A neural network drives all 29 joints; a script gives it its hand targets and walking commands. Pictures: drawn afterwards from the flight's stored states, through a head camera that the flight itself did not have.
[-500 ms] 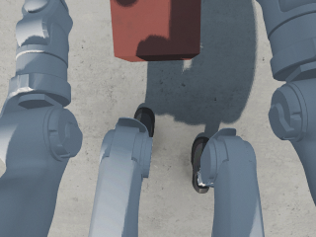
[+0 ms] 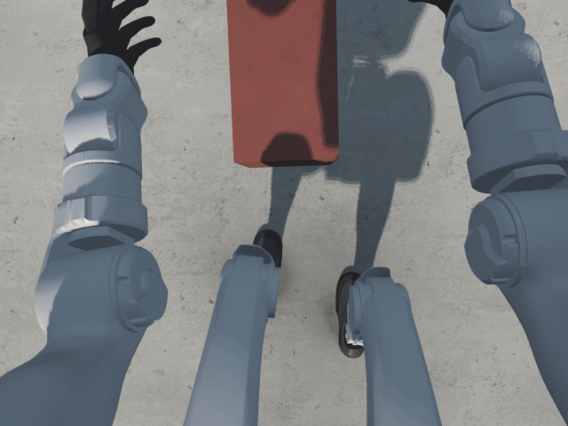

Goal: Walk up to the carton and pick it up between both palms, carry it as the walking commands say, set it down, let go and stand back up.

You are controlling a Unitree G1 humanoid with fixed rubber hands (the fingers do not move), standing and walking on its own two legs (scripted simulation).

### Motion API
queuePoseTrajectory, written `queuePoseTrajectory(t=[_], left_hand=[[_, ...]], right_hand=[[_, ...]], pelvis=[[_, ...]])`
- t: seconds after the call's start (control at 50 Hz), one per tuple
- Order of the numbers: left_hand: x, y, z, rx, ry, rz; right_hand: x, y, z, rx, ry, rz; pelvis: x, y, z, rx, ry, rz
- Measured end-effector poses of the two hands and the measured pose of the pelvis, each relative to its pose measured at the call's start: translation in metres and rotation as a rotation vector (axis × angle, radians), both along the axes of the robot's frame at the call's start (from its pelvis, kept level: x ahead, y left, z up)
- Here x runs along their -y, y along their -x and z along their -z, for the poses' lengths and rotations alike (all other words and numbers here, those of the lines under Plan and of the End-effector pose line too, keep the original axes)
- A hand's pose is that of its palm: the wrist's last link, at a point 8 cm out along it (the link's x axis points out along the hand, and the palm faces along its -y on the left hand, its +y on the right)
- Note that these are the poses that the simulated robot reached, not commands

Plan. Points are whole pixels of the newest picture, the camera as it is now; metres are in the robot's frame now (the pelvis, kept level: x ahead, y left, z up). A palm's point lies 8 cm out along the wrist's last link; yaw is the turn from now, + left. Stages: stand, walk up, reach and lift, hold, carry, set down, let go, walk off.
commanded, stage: set down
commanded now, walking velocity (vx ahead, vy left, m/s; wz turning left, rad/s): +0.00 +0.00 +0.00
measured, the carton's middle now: (285, 93) +0.57 +0.11 -0.45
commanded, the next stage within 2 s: let go in 0.48 s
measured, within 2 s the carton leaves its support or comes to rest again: neither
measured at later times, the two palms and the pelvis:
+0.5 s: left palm out of the picture +0.50 +0.27 +0.02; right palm out of the picture +0.59 -0.09 +0.03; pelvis +0.02 +0.01 +0.12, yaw +0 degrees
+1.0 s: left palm out of the picture +0.36 +0.28 +0.10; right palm out of the picture +0.44 -0.13 +0.09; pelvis +0.06 +0.02 +0.19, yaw +2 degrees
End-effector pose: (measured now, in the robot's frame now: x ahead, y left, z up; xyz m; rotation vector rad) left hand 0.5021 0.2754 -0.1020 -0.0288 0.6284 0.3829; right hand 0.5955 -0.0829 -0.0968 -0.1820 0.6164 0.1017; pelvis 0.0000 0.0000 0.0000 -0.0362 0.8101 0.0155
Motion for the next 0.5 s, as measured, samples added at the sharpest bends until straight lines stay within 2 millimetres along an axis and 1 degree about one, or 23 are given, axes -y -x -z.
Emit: queuePoseTrajectory(t=[0.24, 0.34, 0.42, 0.5], left_hand=[[-0.004, 0.003, -0.074, 0.017, 0.003, 0.006], [-0.003, 0.003, -0.102, 0.022, 0.006, 0.015], [0.000, 0.002, -0.116, 0.015, 0.012, 0.021], [0.002, 0.000, -0.119, 0.005, 0.014, 0.025]], right_hand=[[0.001, 0.000, -0.077, 0.004, -0.001, -0.017], [0.003, 0.001, -0.105, 0.001, -0.006, -0.019], [0.004, 0.002, -0.119, -0.012, -0.010, -0.021], [0.003, 0.002, -0.123, -0.026, -0.004, -0.026]], pelvis=[[-0.002, -0.008, -0.066, 0.030, 0.003, -0.006], [-0.005, -0.012, -0.091, 0.045, 0.005, -0.004], [-0.007, -0.016, -0.106, 0.051, 0.006, -0.001], [-0.009, -0.019, -0.116, 0.053, 0.007, -0.001]])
